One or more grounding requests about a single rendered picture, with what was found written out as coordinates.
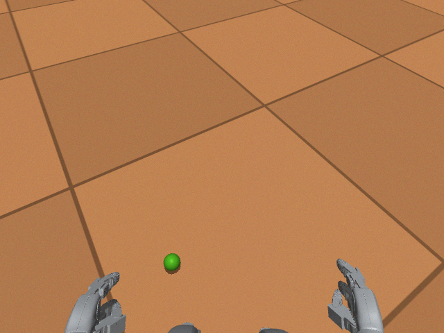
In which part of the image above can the right robot hand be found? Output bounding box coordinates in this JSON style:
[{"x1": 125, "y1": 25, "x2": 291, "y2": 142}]
[{"x1": 327, "y1": 259, "x2": 384, "y2": 333}]

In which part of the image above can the left robot hand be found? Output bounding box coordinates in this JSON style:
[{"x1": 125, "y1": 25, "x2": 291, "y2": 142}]
[{"x1": 64, "y1": 272, "x2": 126, "y2": 333}]

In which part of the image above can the ball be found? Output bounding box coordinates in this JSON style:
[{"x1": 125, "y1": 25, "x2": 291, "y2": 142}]
[{"x1": 164, "y1": 253, "x2": 180, "y2": 271}]

